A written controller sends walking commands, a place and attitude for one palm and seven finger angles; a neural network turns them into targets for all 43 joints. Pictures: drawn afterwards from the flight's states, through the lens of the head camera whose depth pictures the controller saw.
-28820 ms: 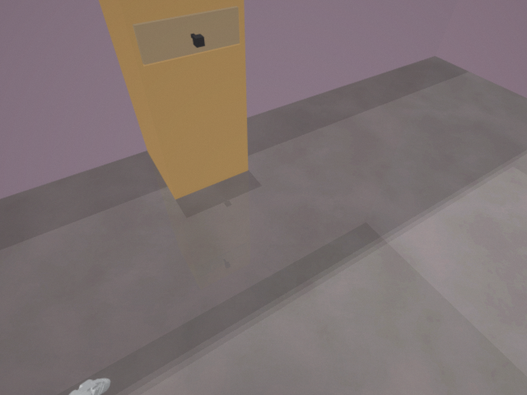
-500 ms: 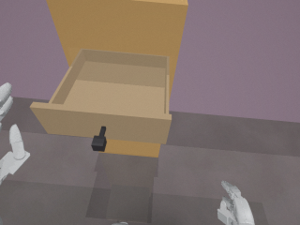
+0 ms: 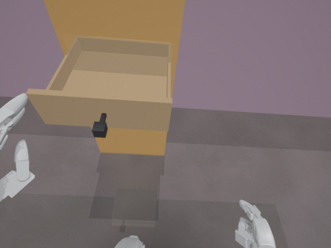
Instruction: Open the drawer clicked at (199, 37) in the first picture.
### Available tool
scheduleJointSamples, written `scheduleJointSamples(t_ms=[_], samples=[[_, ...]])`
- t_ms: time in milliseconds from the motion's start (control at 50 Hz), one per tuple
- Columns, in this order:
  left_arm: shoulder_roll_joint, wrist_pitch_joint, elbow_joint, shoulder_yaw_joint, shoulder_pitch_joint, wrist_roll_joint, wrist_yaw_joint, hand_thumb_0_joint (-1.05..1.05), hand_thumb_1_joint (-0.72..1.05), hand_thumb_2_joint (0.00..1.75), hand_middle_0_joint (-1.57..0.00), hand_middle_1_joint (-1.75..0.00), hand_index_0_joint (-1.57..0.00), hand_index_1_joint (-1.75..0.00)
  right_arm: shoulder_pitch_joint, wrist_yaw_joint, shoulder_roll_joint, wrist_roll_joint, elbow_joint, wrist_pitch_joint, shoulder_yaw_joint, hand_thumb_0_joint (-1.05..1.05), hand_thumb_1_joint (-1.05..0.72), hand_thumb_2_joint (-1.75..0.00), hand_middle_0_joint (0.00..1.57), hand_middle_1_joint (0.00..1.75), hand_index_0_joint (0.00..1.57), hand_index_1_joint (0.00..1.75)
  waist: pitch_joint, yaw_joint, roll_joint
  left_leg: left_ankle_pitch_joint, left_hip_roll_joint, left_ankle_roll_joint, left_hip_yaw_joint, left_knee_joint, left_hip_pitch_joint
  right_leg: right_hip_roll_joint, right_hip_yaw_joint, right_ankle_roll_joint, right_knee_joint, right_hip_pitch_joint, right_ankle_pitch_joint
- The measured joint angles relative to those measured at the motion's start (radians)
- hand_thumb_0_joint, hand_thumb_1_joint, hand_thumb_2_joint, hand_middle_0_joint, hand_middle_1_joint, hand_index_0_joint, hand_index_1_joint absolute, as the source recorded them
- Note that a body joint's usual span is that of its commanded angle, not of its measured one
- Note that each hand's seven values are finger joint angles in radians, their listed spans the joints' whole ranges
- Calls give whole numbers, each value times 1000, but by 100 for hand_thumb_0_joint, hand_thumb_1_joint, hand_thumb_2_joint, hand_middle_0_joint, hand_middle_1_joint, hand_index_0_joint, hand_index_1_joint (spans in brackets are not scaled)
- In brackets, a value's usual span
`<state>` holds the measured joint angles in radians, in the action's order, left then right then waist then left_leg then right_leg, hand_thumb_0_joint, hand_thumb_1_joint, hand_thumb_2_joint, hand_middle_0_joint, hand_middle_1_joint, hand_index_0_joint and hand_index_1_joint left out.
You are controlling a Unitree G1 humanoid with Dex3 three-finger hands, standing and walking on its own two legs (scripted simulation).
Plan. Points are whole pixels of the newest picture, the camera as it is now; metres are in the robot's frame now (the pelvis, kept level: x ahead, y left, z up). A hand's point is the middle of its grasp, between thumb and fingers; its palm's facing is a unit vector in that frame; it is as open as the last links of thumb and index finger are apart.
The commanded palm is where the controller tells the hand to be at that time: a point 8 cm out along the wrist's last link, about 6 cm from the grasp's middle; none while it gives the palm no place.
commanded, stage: step back with the hand held close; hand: left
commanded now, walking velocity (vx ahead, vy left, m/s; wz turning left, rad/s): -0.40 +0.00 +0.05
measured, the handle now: (101, 124) +0.42 +0.21 +0.01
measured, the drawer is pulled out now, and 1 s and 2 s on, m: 0.30 0.30 0.30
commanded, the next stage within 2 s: stop stepping back and stand still in 0.06 s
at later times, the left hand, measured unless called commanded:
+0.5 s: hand out of the picture +0.05 +0.21 +0.20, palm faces +0.44 -0.78 -0.44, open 7.4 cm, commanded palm -0.01 +0.24 +0.20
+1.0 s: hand out of the picture +0.01 +0.20 +0.18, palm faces +0.45 -0.78 -0.44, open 7.4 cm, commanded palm -0.05 +0.24 +0.20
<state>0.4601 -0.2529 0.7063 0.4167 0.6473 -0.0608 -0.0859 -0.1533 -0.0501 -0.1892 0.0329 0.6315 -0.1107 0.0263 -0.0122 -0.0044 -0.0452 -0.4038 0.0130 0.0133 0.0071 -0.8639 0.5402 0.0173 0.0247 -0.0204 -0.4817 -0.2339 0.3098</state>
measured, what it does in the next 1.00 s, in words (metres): walks backwards: left foot, then right foot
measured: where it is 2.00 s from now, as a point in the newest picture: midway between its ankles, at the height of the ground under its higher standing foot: outside the picture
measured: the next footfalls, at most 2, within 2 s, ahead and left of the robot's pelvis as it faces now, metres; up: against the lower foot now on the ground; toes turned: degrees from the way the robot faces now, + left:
left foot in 0.08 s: +0.03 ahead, +0.10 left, +0.00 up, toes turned +2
right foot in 0.36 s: -0.09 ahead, -0.13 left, +0.00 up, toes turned +6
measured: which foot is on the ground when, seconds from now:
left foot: up 0.00-0.06, down 0.08-0.36, up 0.38-0.62, down 0.64-0.82, up 0.84-1.00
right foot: down 0.00-0.10, up 0.12-0.34, down 0.36-1.00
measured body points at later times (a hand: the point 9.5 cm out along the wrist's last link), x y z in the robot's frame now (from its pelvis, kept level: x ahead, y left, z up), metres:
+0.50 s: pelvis -0.14 -0.04 +0.01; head -0.15 -0.03 +0.46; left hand +0.02 +0.25 +0.22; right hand +0.02 -0.27 -0.08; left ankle -0.12 +0.09 -0.67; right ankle -0.11 -0.13 -0.74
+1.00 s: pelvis -0.16 -0.04 +0.00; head -0.18 -0.05 +0.45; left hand -0.02 +0.24 +0.21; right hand -0.01 -0.27 -0.09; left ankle -0.16 +0.08 -0.70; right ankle -0.12 -0.11 -0.74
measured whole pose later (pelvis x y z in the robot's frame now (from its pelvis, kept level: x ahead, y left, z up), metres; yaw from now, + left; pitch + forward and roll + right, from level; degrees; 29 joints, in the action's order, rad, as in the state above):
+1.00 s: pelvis -0.16 -0.04 +0.00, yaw +3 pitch +0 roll +1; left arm 0.35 -0.23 0.53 0.38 0.60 -0.03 -0.13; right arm -0.25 -0.05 -0.20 0.01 0.67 -0.09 0.01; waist 0.03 -0.01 0.00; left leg -0.34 -0.02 -0.01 -0.05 -0.85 0.41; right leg 0.01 0.11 -0.08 -0.47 -0.27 0.20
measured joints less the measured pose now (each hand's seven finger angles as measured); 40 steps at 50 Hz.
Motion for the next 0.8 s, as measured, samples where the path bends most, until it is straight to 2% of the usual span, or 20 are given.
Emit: scheduleJointSamples(t_ms=[40, 60, 80, 100, 160, 200, 240, 280, 320, 360, 380, 420, 460, 480, 540, 620, 640, 680, 740, 800], samples=[[-4, 4, -12, 22, 31, 9, -9, 1, 89, 89, -22, -30, -22, -30, -7, -18, -7, -6, -3, 22, 0, 1, -90, -90, 20, 30, 21, 30, 27, -4, -24, 1, 11, 5, -29, 87, -71, -17, -5, 4, 12, -16, -18], [-9, 10, -18, 29, 34, 10, -16, 1, 89, 89, -22, -30, -22, -30, -6, -26, -16, -9, -10, 28, 0, 1, -90, -90, 20, 30, 21, 30, 31, -9, -23, 71, 8, 7, -36, 195, -121, -18, 0, 8, 5, -28, -24], [-15, 17, -20, 29, 29, 10, -24, 1, 89, 89, -22, -30, -22, -30, -3, -32, -32, -12, -23, 30, -4, 1, -90, -90, 20, 30, 21, 30, 29, -15, -4, 211, -9, -1, -34, 306, -170, -8, 15, 12, -17, -46, -23], [-13, 25, -26, 27, 7, 13, -32, 1, 89, 89, -21, -30, -22, -30, 8, -36, -35, -14, -25, 29, -17, 1, -90, -90, 20, 30, 21, 30, 19, -20, -3, 221, -5, -20, -31, 351, -182, -12, 20, 19, -63, -76, -11], [-15, 38, -61, 7, -68, 14, -42, 1, 89, 90, -21, -30, -22, -30, 53, -21, -15, -22, -16, 12, -38, 1, -90, -90, 20, 30, 20, 30, -42, 4, -38, 215, 12, -53, -49, 362, -175, -11, -38, 19, -268, -172, 136], [-24, 58, -42, -4, -65, 10, -41, 1, 89, 90, -21, -30, -22, -30, 59, -8, -2, -33, -27, -8, -30, 1, -90, -90, 20, 30, 20, 30, -57, 5, -30, 241, -6, -50, -45, 380, -171, 6, -37, 28, -353, -207, 177], [-24, 76, 8, -12, -35, 8, -43, 1, 89, 90, -21, -30, -22, -30, 49, 5, 12, -31, -45, -23, -20, 1, -90, -90, 20, 30, 20, 30, -61, 2, -19, 270, -25, -42, -40, 397, -170, 10, -20, 38, -375, -206, 166], [-16, 82, 58, -9, 4, 4, -46, 1, 89, 90, -21, -30, -22, -30, 30, 13, 26, -25, -62, -31, -6, 1, -90, -90, 20, 30, 21, 30, -51, -1, -10, 290, -40, -32, -37, 402, -164, 5, 1, 45, -334, -174, 159], [7, 81, 84, 10, 37, 2, -52, 1, 89, 90, -21, -30, -22, -30, 4, 13, 35, -21, -76, -29, 9, 1, -90, -90, 20, 30, 21, 30, -33, -3, -6, 295, -47, -23, -36, 393, -152, -7, 23, 43, -224, -104, 146], [32, 70, 72, 34, 43, 8, -59, 1, 89, 90, -21, -30, -22, -30, -18, 11, 40, -19, -83, -17, 17, 1, -90, -90, 20, 30, 21, 30, -13, -3, -10, 221, -42, -13, -40, 332, -111, -21, 35, 18, -90, -38, 101], [29, 68, 53, 32, 29, 10, -57, 1, 89, 90, -21, -30, -22, -30, -20, 9, 34, -18, -72, -5, 16, 1, -90, -90, 20, 30, 21, 30, -11, 0, 2, 139, -39, -6, -25, 253, -80, -16, 40, 0, -79, -44, 26], [8, 67, 2, 18, -9, 10, -53, 1, 89, 89, -21, -30, -22, -30, -28, 4, 18, -25, -27, 19, 12, 1, -90, -90, 20, 30, 21, 30, 2, 10, 10, 63, -18, 0, 0, 39, -21, -18, 41, -21, -70, -50, -38], [-20, 64, -58, 10, -43, 13, -51, 1, 89, 89, -21, -30, -22, -30, -53, -2, 7, -28, 14, 39, 5, 1, -90, -90, 20, 30, 21, 30, 37, 14, -3, 72, -5, 0, -12, -105, 3, -34, 37, -23, -34, -50, -63], [-36, 63, -87, 8, -52, 14, -52, 1, 89, 89, -21, -30, -22, -30, -70, -6, 1, -29, 25, 46, 2, 1, -90, -90, 20, 30, 21, 30, 58, 12, -10, 81, -6, -2, -25, -125, -5, -42, 37, -23, -14, -51, -72], [-82, 64, -147, -16, -59, 21, -63, 1, 89, 90, -21, -30, -22, -30, -118, -24, -26, -29, 32, 43, -13, 1, -90, -90, 20, 30, 21, 30, 101, -2, -16, 42, -24, -23, -57, -5, -96, -61, 50, -25, 24, -61, -91], [-117, 71, -135, -73, -44, 35, -74, 1, 89, 90, -21, -30, -21, -30, -153, -45, -76, -35, 23, 5, -38, 1, -90, -90, 20, 30, 21, 30, 102, -23, 8, -11, -42, -60, -64, 340, -294, -57, 76, -12, 5, -88, -115], [-113, 68, -119, -79, -41, 36, -75, 1, 89, 90, -21, -30, -21, -30, -154, -48, -84, -38, 16, -4, -45, 1, -90, -90, 20, 30, 21, 30, 91, -33, 17, 41, -45, -64, -49, 400, -316, -54, 82, -7, -31, -106, -96], [-84, 63, -100, -73, -41, 43, -78, 1, 89, 90, -21, -30, -21, -30, -150, -46, -71, -39, 11, -14, -53, 1, -90, -90, 20, 30, 21, 30, 59, -42, -6, 131, -32, -28, -45, 380, -311, -56, 61, 6, -132, -131, 3], [-30, 53, -78, -31, -14, 44, -80, 1, 89, 90, -21, -30, -22, -30, -161, -33, -36, -34, 7, -33, -41, 1, -90, -90, 20, 30, 20, 30, 61, -46, -15, 134, -35, 2, -45, 377, -322, -33, 55, 18, -271, -161, 117], [7, 40, -78, 14, -8, 39, -86, 1, 89, 90, -21, -30, -22, -30, -166, -21, -13, -27, 2, -45, -19, 1, -90, -90, 20, 30, 20, 30, 59, -42, 5, 114, -47, 15, -34, 337, -311, -18, 78, 21, -135, -90, 75]])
